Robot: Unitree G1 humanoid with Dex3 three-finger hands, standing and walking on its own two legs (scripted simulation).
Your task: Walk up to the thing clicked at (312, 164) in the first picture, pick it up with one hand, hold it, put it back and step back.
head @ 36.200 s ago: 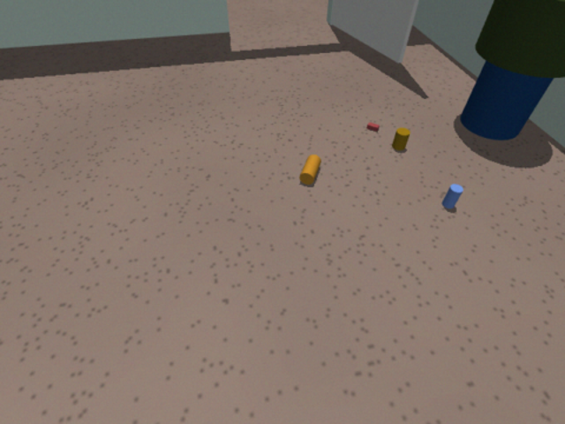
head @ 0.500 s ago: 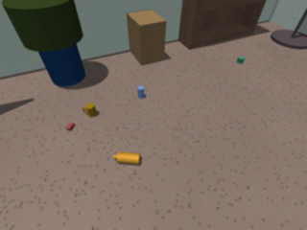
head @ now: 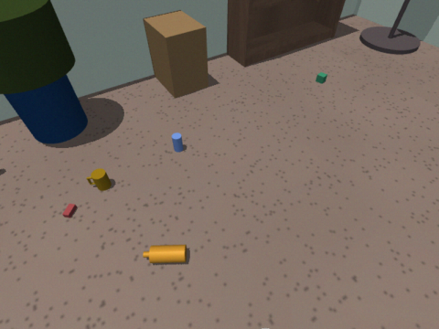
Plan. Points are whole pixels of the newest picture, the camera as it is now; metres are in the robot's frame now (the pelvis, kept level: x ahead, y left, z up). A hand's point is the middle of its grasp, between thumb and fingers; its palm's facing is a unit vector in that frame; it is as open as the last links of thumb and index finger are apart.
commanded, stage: walk up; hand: left
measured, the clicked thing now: (164, 253) +0.57 +0.26 -0.72
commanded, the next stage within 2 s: none
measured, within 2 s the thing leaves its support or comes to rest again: neither
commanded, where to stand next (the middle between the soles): +0.19 -0.01 m, yaw +1 degrees
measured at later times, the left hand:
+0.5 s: hand (99, 324) +0.18 +0.26 -0.16, palm faces -0.01 -0.94 -0.34, open 7.4 cm
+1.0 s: hand (102, 312) +0.20 +0.25 -0.13, palm faces -0.01 -0.94 -0.34, open 7.4 cm
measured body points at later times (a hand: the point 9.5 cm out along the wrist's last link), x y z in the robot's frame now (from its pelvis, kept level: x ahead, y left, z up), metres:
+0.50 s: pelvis +0.10 +0.00 -0.01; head +0.14 +0.02 +0.44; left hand +0.18 +0.31 -0.14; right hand +0.19 -0.31 -0.11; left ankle +0.15 +0.13 -0.73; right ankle +0.08 -0.13 -0.72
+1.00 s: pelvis +0.10 -0.01 +0.02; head +0.11 -0.01 +0.47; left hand +0.20 +0.30 -0.11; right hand +0.20 -0.31 -0.11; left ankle +0.15 +0.13 -0.73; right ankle +0.09 -0.14 -0.73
